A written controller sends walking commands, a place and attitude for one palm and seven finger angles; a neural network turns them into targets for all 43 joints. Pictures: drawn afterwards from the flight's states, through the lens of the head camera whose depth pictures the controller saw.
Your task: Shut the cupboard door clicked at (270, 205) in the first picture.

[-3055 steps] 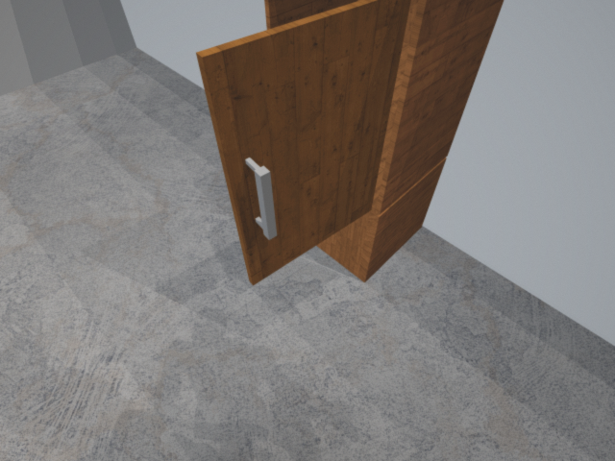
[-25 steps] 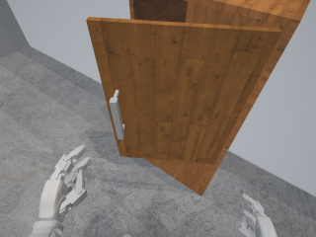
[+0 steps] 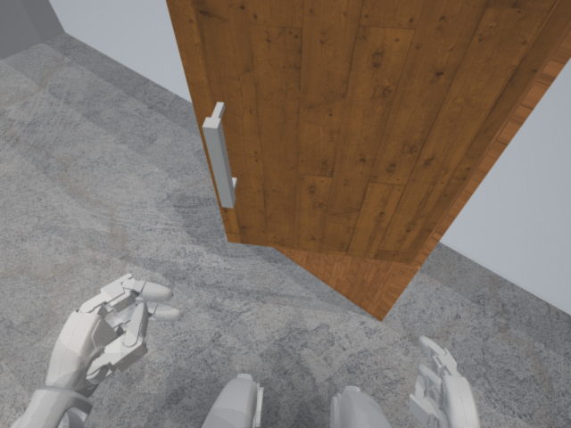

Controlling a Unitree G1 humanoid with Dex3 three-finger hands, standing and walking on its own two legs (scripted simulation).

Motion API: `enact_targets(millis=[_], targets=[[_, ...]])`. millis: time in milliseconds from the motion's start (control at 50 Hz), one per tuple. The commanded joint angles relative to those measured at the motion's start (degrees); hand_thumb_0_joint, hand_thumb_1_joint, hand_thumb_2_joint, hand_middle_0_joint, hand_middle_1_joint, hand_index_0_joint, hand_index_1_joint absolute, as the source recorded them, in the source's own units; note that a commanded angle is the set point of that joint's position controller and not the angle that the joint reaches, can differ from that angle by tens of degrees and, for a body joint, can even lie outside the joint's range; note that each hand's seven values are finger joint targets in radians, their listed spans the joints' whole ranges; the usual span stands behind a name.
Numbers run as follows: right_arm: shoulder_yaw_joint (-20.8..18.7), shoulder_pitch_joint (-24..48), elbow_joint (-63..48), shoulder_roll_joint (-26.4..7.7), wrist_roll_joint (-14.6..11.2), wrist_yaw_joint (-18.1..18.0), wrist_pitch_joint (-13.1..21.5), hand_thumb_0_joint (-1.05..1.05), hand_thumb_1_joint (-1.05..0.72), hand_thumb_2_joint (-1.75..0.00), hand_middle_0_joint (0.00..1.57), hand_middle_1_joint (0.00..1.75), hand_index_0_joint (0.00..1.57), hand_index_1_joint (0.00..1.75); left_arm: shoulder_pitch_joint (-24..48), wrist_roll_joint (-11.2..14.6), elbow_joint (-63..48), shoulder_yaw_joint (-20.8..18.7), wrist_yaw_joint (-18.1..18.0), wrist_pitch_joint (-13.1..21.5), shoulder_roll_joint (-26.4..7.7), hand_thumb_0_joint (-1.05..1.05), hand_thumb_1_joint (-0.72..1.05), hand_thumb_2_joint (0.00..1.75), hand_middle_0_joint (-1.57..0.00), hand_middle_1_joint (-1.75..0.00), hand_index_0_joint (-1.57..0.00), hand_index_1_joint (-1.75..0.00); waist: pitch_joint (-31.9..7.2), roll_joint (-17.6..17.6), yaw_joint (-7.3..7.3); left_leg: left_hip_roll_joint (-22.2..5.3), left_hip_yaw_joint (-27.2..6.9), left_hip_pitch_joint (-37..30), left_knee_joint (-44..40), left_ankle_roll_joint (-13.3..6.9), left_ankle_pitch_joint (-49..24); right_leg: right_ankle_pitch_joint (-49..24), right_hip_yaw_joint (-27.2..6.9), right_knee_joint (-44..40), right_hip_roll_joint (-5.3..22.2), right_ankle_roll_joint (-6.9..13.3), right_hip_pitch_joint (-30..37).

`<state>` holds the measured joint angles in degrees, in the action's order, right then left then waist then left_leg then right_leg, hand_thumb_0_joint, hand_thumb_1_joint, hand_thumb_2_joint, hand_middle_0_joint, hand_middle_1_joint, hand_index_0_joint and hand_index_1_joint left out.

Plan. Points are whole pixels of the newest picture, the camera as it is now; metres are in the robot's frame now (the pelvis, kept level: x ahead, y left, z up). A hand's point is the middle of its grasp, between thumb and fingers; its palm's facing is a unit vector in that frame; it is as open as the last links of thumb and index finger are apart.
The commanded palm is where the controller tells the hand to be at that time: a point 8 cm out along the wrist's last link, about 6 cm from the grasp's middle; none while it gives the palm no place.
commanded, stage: raise the hand and make a fist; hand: left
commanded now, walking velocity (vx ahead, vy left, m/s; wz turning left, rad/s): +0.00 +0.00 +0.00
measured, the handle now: (224, 159) +0.49 +0.14 +0.07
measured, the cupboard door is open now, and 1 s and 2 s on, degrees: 30 30 30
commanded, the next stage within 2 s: bring the fist close to the handle in 1.16 s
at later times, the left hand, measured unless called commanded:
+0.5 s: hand (123, 334) +0.22 +0.21 +0.07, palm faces -0.05 -1.00 -0.03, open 3.1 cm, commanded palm +0.20 +0.26 +0.07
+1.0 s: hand (138, 312) +0.24 +0.20 +0.08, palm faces -0.07 -1.00 -0.03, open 3.1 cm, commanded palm +0.22 +0.25 +0.08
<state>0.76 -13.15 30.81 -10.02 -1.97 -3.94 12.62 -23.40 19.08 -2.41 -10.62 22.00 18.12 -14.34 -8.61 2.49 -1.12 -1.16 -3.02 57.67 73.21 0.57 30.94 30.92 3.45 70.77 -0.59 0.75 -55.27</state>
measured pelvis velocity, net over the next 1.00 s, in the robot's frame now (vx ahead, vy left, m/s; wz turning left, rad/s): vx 0.02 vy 0.01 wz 0.00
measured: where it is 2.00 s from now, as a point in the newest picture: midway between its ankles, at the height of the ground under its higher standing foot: outside the picture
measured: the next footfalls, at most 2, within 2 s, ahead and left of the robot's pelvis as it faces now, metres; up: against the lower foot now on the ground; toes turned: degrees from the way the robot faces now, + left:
none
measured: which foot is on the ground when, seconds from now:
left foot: down 0.00-1.00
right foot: down 0.00-1.00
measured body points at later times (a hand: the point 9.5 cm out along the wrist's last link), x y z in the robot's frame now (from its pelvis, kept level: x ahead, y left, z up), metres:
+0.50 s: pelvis +0.01 +0.02 +0.01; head +0.06 +0.04 +0.46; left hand +0.21 +0.26 +0.07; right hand +0.21 -0.20 -0.04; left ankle +0.04 +0.12 -0.63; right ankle +0.04 -0.12 -0.63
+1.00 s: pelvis +0.02 +0.01 +0.02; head +0.07 +0.02 +0.46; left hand +0.24 +0.25 +0.08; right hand +0.19 -0.23 -0.05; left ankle +0.04 +0.12 -0.63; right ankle +0.04 -0.12 -0.63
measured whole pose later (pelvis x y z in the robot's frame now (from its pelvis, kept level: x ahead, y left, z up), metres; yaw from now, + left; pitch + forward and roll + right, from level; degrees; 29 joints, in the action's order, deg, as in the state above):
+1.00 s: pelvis +0.02 +0.01 +0.02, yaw +0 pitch +15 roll -3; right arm 0.7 -15.8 27.1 -14.3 -1.7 -3.2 9.9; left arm -22.3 17.4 -2.6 -9.2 17.8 19.6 -15.1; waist -9.3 2.0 0.5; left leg -0.7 -2.4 52.7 68.9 -0.4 30.9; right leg 30.4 2.8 65.8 -0.3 -0.2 -50.0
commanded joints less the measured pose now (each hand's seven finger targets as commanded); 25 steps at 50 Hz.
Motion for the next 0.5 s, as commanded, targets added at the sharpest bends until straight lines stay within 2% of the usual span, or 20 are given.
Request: enact_targets(millis=[0, 20, 100, 160, 180, 200, 240, 280, 300, 380, 440, 480], targets=[[-4.4, 4.7, -10.6, -9.2, 0.3, -0.3, 3.9, 0.00, -0.90, -0.90, 0.20, 0.30, 0.20, 0.30, -1.4, 0.5, -12.5, -4.3, -3.0, 6.5, -6.3, 0.00, 0.90, 0.90, -0.90, -1.06, -0.90, -1.06, -11.6, -3.6, -0.25, 1.4, 0.0, -7.1, -11.5, -1.9, -9.8, -2.9, -2.7, -13.0, -0.3, 0.6, 9.4], [-4.3, 4.5, -10.6, -9.2, 0.4, -0.2, 4.1, 0.00, -0.90, -0.90, 0.20, 0.30, 0.20, 0.30, -2.2, 0.3, -11.8, -3.1, -3.2, 7.0, -5.2, 0.00, 0.90, 0.90, -0.92, -1.08, -0.92, -1.08, -11.2, -2.4, -0.03, 1.5, 0.0, -7.2, -11.9, -1.8, -8.6, -1.8, -2.5, -13.1, -0.3, 0.6, 8.6], [-4.2, 3.6, -11.1, -10.4, 0.3, -0.1, 4.2, 0.00, -0.90, -0.90, 0.20, 0.30, 0.20, 0.30, -0.7, -0.6, -12.8, -1.7, -3.6, 8.5, -5.9, 0.00, 0.90, 0.90, -0.99, -1.16, -0.99, -1.16, -10.2, -1.5, 0.76, 1.6, -0.7, -8.1, -13.6, -1.9, -5.1, 0.0, -1.1, -12.4, -0.5, 0.9, 6.3], [-4.1, 3.2, -11.7, -10.7, 0.3, 0.0, 4.1, 0.00, -0.90, -0.90, 0.20, 0.30, 0.20, 0.30, -1.6, -0.9, -14.9, -1.5, -4.4, 8.7, -6.2, 0.00, 0.90, 0.90, -1.04, -1.22, -1.04, -1.22, -11.3, 1.0, 0.40, 1.6, -1.1, -10.2, -15.2, -1.7, -4.6, -1.4, -0.2, -11.8, -0.6, 1.1, 6.4], [-4.2, 3.0, -11.7, -10.9, 0.4, -0.1, 3.8, 0.00, -0.90, -0.90, 0.20, 0.30, 0.20, 0.30, -1.3, -1.2, -15.7, -2.4, -4.8, 8.6, -7.4, 0.00, 0.90, 0.90, -1.06, -1.24, -1.06, -1.24, -11.8, 1.3, 0.08, 1.4, -1.5, -11.0, -15.5, -1.7, -5.7, -2.9, 0.2, -11.2, -0.9, 1.4, 6.8], [-4.1, 3.0, -12.0, -10.8, 0.4, 0.0, 3.6, 0.00, -0.90, -0.90, 0.20, 0.30, 0.20, 0.30, -1.7, -1.3, -16.1, -1.9, -5.0, 8.5, -6.8, 0.00, 0.90, 0.90, -1.08, -1.26, -1.08, -1.26, -11.6, 2.0, 0.12, 1.4, -1.6, -11.6, -16.0, -1.5, -6.1, -3.5, 0.5, -11.1, -0.9, 1.4, 6.8], [-4.0, 2.7, -12.3, -10.8, 0.4, 0.2, 3.0, 0.00, -0.90, -0.90, 0.20, 0.30, 0.20, 0.30, -1.8, -1.7, -16.0, -1.0, -5.8, 8.0, -6.0, 0.00, 0.90, 0.90, -1.12, -1.30, -1.12, -1.30, -10.7, 1.9, 0.59, 1.3, -1.9, -12.1, -16.8, -1.4, -5.3, -3.6, 0.9, -11.4, -1.0, 1.2, 6.5], [-3.8, 2.5, -12.3, -11.0, 0.5, 0.1, 2.4, 0.00, -0.90, -0.90, 0.20, 0.30, 0.20, 0.30, -0.9, -2.0, -15.9, -1.4, -6.3, 7.5, -6.6, 0.00, 0.90, 0.90, -1.15, -1.34, -1.15, -1.34, -9.8, 2.3, 0.59, 1.2, -2.4, -12.2, -17.3, -1.2, -5.2, -4.2, 1.2, -11.2, -1.3, 1.4, 6.5], [-3.8, 2.3, -12.7, -11.1, 0.4, 0.2, 2.2, 0.00, -0.90, -0.90, 0.20, 0.30, 0.20, 0.30, -1.2, -2.3, -16.8, -0.8, -6.5, 7.4, -6.2, 0.00, 0.90, 0.90, -1.17, -1.36, -1.17, -1.36, -10.6, 3.4, 0.79, 1.1, -2.4, -13.3, -17.3, -1.1, -5.9, -4.9, 1.3, -11.0, -1.2, 1.3, 6.3], [-3.5, 1.8, -13.3, -11.2, 0.5, 0.4, 1.2, 0.00, -0.90, -0.90, 0.20, 0.30, 0.20, 0.30, -0.7, -2.8, -14.8, -0.6, -6.5, 5.9, -6.5, 0.00, 0.90, 0.90, -1.24, -1.44, -1.24, -1.44, -9.0, 2.4, 1.17, 1.0, -2.7, -13.1, -17.8, -1.1, -5.6, -5.3, 1.4, -11.9, -1.6, 1.4, 6.8], [-3.3, 1.6, -13.6, -11.2, 0.5, 0.6, 1.0, 0.00, -0.90, -0.90, 0.20, 0.30, 0.20, 0.30, 0.1, -2.7, -15.7, -0.2, -6.1, 5.8, -6.2, 0.00, 0.90, 0.90, -1.30, -1.50, -1.30, -1.50, -10.1, 2.9, 1.44, 1.0, -2.4, -14.5, -17.7, -0.9, -7.3, -6.5, 1.4, -12.2, -1.4, 1.3, 7.2], [-3.1, 1.4, -13.6, -11.3, 0.7, 0.6, 0.8, 0.00, -0.90, -0.90, 0.20, 0.30, 0.20, 0.30, 1.2, -2.6, -15.3, -1.4, -6.0, 5.5, -7.4, 0.00, 0.90, 0.90, -1.30, -1.50, -1.30, -1.50, -10.2, 3.1, 1.22, 1.2, -2.2, -14.1, -17.3, -1.0, -8.7, -7.5, 1.3, -12.2, -1.5, 1.5, 8.3]])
